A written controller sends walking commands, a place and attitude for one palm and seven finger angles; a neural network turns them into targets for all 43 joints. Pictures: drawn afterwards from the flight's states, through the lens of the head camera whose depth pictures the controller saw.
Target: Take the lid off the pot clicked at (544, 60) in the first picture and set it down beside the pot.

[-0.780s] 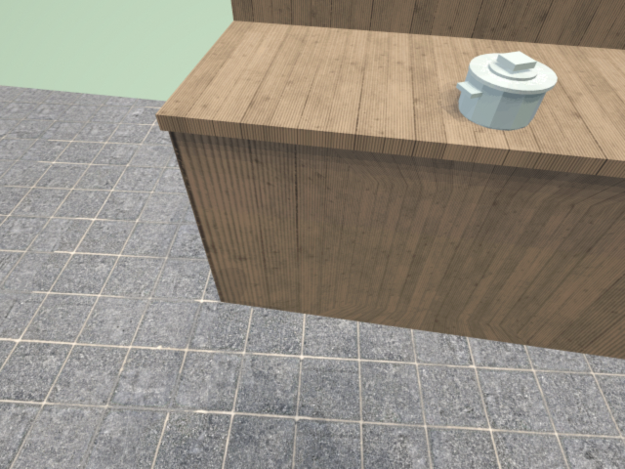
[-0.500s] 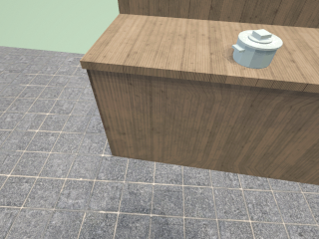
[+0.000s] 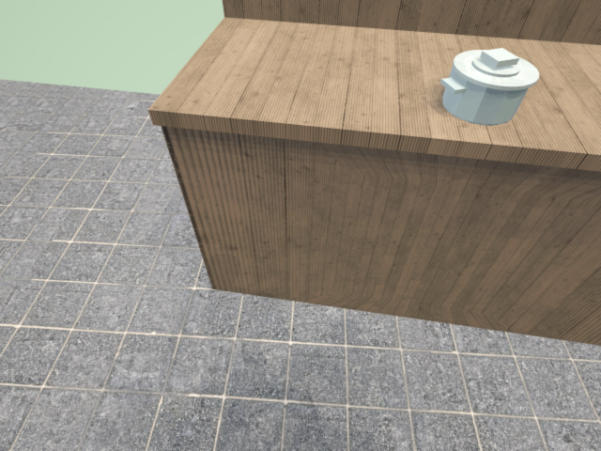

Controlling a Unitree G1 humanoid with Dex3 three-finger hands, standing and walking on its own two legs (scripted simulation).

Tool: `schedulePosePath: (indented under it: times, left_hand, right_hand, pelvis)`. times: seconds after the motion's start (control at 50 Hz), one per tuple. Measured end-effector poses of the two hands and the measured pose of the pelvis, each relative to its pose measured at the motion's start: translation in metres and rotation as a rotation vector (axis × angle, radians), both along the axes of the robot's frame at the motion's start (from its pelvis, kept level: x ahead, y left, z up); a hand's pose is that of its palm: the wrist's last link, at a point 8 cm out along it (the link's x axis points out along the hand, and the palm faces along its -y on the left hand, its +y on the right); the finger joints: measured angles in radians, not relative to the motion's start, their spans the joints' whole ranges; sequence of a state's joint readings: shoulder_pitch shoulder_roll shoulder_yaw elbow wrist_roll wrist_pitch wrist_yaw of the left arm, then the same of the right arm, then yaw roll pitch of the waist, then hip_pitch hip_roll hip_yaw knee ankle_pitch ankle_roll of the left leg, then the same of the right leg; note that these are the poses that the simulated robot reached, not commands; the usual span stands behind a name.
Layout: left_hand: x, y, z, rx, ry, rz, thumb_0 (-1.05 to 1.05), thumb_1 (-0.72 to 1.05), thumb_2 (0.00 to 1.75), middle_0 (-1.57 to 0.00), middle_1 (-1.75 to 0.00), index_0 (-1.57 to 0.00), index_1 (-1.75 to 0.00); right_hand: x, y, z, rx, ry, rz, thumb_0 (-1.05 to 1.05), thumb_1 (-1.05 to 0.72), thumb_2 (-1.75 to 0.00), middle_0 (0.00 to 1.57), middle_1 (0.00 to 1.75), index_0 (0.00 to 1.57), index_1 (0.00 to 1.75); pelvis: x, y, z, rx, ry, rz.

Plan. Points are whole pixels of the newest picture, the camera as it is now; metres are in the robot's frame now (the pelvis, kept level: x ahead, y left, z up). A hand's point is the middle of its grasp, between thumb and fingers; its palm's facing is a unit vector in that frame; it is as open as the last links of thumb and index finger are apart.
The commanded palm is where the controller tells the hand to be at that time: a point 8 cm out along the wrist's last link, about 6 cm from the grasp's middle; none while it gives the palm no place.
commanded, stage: walk to a spot facing it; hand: left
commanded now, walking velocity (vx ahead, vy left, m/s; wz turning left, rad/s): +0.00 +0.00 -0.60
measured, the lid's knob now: (499, 57) +0.85 -0.37 +0.15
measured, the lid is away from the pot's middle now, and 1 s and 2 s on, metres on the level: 0.00 0.00 0.00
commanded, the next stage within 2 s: none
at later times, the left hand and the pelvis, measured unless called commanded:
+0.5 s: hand out of the picture +0.06 +0.16 -0.17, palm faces -0.16 -0.95 -0.27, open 7.4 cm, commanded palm none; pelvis -0.01 -0.03 -0.01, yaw -14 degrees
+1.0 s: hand (193, 428) +0.19 +0.18 -0.17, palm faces -0.44 -0.86 -0.26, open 7.4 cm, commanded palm none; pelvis +0.01 +0.02 -0.01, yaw -32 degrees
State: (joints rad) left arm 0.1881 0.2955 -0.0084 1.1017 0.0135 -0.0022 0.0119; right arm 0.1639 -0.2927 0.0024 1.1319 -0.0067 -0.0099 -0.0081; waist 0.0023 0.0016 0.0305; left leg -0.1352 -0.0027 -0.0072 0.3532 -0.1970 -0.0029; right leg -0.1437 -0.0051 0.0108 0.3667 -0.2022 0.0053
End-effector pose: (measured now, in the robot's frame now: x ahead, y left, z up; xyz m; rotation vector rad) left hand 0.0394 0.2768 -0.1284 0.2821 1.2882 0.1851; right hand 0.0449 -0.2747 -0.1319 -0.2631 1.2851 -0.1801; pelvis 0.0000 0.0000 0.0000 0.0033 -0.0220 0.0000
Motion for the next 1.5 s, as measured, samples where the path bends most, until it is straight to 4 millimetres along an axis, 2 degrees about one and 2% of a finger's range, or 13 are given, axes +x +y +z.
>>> schedulePosePath:
  times: [0.12, 0.24, 0.38, 0.58, 0.7, 0.82, 0.88, 0.96, 1.06, 1.2, 1.26, 1.36, 1.5]
  left_hand:
    - [0.002, -0.007, -0.005, -0.008, 0.023, -0.008, 0.01, 0.91, 0.90, -0.21, -0.30, -0.20, -0.30]
    - [0.008, -0.022, -0.015, -0.031, 0.042, -0.055, 0.01, 0.91, 0.90, -0.21, -0.30, -0.20, -0.30]
    - [0.021, -0.052, -0.018, -0.025, 0.013, -0.114, 0.01, 0.91, 0.90, -0.20, -0.30, -0.20, -0.30]
    - [0.030, -0.076, 0.000, -0.045, 0.034, -0.183, 0.01, 0.91, 0.90, -0.21, -0.30, -0.20, -0.30]
    - [0.056, -0.067, 0.001, -0.045, 0.024, -0.249, 0.01, 0.90, 0.90, -0.21, -0.30, -0.20, -0.30]
    - [0.094, -0.045, -0.008, -0.047, 0.001, -0.323, 0.01, 0.90, 0.90, -0.21, -0.30, -0.20, -0.30]
    - [0.120, -0.036, -0.017, -0.053, -0.022, -0.372, 0.01, 0.91, 0.90, -0.21, -0.30, -0.20, -0.30]
    - [0.151, -0.040, -0.014, -0.065, -0.053, -0.440, 0.01, 0.91, 0.90, -0.20, -0.30, -0.20, -0.30]
    - [0.178, -0.066, -0.008, -0.082, -0.055, -0.547, 0.01, 0.91, 0.90, -0.20, -0.30, -0.19, -0.30]
    - [0.208, -0.137, -0.012, -0.095, -0.110, -0.734, 0.01, 0.91, 0.90, -0.20, -0.30, -0.19, -0.30]
    - [0.211, -0.159, -0.009, -0.106, -0.146, -0.765, 0.01, 0.91, 0.90, -0.20, -0.30, -0.20, -0.30]
    - [0.210, -0.176, -0.004, -0.114, -0.124, -0.814, 0.01, 0.91, 0.90, -0.21, -0.30, -0.20, -0.30]
    - [0.222, -0.179, -0.015, -0.144, -0.078, -0.879, 0.01, 0.90, 0.90, -0.21, -0.30, -0.20, -0.30]
  right_hand:
    - [-0.002, 0.005, -0.005, 0.008, -0.021, -0.044, 0.00, -0.90, -0.90, 0.20, 0.30, 0.21, 0.30]
    - [-0.016, 0.011, -0.016, 0.038, -0.050, -0.125, 0.00, -0.90, -0.90, 0.20, 0.30, 0.21, 0.30]
    - [-0.039, -0.003, -0.041, 0.082, -0.050, -0.214, 0.00, -0.90, -0.90, 0.20, 0.30, 0.21, 0.30]
    - [-0.044, -0.018, -0.016, 0.067, -0.089, -0.303, 0.00, -0.90, -0.90, 0.20, 0.30, 0.20, 0.30]
    - [-0.040, -0.015, -0.005, 0.034, -0.142, -0.359, 0.00, -0.90, -0.90, 0.20, 0.30, 0.20, 0.30]
    - [-0.040, 0.002, 0.005, -0.016, -0.206, -0.415, 0.00, -0.90, -0.90, 0.20, 0.30, 0.20, 0.30]
    - [-0.052, 0.016, 0.007, -0.044, -0.214, -0.438, 0.00, -0.90, -0.90, 0.20, 0.30, 0.20, 0.30]
    - [-0.081, 0.036, 0.011, -0.039, -0.162, -0.483, 0.00, -0.90, -0.90, 0.20, 0.30, 0.21, 0.30]
    - [-0.120, 0.053, 0.005, -0.017, -0.110, -0.592, 0.00, -0.90, -0.90, 0.20, 0.30, 0.21, 0.30]
    - [-0.191, 0.063, -0.026, 0.032, -0.024, -0.765, 0.00, -0.90, -0.90, 0.20, 0.30, 0.21, 0.30]
    - [-0.213, 0.065, -0.030, 0.039, 0.039, -0.812, 0.00, -0.90, -0.90, 0.20, 0.30, 0.21, 0.30]
    - [-0.219, 0.064, -0.017, 0.017, 0.020, -0.867, 0.01, -0.91, -0.90, 0.20, 0.30, 0.20, 0.30]
    - [-0.197, 0.073, -0.003, -0.036, -0.080, -0.928, 0.00, -0.91, -0.90, 0.20, 0.30, 0.20, 0.30]
  pelvis:
    - [0.000, 0.000, -0.003, 0.003, 0.006, -0.047]
    - [-0.005, -0.005, -0.013, 0.020, 0.010, -0.113]
    - [-0.010, -0.024, -0.027, 0.021, -0.004, -0.189]
    - [-0.012, -0.029, -0.005, 0.045, 0.036, -0.293]
    - [-0.007, -0.017, -0.003, 0.045, 0.050, -0.368]
    - [0.000, 0.006, -0.008, 0.027, 0.063, -0.445]
    - [0.002, 0.017, -0.014, 0.014, 0.058, -0.472]
    - [0.005, 0.020, -0.009, 0.016, 0.041, -0.529]
    - [0.007, 0.020, -0.007, -0.002, 0.029, -0.610]
    - [0.001, 0.002, -0.025, 0.005, 0.024, -0.713]
    - [-0.003, 0.000, -0.025, -0.009, 0.022, -0.732]
    - [-0.002, 0.000, -0.015, 0.006, 0.018, -0.788]
    - [0.013, 0.010, -0.014, 0.008, 0.030, -0.881]
